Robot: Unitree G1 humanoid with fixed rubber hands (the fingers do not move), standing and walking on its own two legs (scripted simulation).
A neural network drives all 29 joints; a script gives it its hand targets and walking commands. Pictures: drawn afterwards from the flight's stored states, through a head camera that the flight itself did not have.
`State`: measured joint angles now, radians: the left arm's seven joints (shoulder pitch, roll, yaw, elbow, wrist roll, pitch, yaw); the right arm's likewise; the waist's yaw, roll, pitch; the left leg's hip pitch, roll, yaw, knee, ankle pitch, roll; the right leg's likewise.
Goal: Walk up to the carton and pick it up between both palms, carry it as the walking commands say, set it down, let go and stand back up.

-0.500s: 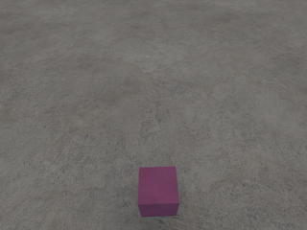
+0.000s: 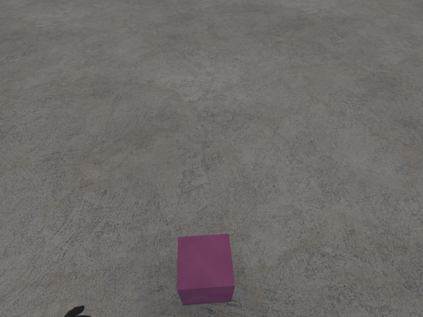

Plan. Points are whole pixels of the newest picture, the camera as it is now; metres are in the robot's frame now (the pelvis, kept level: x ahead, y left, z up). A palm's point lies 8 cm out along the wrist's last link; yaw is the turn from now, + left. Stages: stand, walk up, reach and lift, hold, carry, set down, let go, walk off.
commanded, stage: walk up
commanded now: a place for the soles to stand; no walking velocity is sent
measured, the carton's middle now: (205, 270) +0.42 +0.04 -0.65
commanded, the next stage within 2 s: reach and lift in 0.72 s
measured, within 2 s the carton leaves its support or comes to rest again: neither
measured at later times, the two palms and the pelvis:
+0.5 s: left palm out of the picture +0.12 +0.31 -0.11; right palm out of the picture +0.08 -0.31 -0.10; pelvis +0.01 +0.01 +0.00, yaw -1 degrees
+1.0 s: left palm out of the picture +0.16 +0.30 -0.11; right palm (347, 315) +0.17 -0.26 -0.11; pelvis -0.02 +0.03 -0.02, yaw +3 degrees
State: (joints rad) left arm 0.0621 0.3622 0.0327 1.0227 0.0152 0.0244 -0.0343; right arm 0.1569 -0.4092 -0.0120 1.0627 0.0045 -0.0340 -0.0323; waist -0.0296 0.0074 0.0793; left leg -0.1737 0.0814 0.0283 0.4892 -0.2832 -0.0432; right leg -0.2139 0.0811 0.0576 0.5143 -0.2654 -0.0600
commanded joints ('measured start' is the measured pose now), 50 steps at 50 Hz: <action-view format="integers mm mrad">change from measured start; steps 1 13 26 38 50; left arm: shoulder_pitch -44 -66 -64 -186 -90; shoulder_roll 231 210 213 138 34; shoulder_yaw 52 52 55 109 78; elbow -69 -69 -66 -428 -668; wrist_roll -5 1 0 49 35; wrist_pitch -14 -19 -15 90 248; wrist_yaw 10 11 6 -35 1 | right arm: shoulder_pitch -11 -26 -41 -280 -137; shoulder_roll -183 -203 -215 -85 -117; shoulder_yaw -31 -41 -51 -135 -236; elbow -47 -39 -48 -528 -592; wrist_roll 2 -11 -7 -24 -74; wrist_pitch -22 -24 -22 143 297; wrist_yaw -13 -16 -11 49 95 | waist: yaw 5 -5 2 26 -37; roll -82 -16 8 -15 -31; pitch -109 -133 -121 81 -287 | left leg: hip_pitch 24 100 98 -75 -149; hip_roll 22 65 98 -117 -109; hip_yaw -17 -28 -67 13 -1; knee -76 -97 -114 40 193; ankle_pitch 85 245 240 -27 190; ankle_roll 70 88 107 34 6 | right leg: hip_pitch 31 48 19 -252 -128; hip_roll -194 -168 -141 -86 -18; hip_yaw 183 139 119 -50 -83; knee -158 -123 -99 -87 157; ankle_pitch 209 370 319 -78 287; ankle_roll -55 -27 -13 90 92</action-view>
